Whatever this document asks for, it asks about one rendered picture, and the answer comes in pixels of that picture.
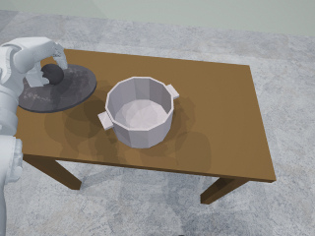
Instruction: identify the lid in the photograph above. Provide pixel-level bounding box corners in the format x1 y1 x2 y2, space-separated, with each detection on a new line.
18 64 97 114

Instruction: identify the left robot upper arm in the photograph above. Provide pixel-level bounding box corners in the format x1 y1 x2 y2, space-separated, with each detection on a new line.
0 135 24 236

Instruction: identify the robot left hand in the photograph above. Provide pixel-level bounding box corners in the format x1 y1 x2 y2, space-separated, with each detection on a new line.
9 36 68 88

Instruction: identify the pot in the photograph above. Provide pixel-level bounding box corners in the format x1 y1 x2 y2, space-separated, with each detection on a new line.
97 77 179 148

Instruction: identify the left robot forearm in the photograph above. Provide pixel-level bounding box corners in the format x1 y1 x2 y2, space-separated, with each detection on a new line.
0 41 35 137

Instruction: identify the knob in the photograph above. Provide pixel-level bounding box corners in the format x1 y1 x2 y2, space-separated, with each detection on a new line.
40 63 64 85

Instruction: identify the table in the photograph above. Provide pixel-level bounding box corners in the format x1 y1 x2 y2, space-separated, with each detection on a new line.
13 48 277 205

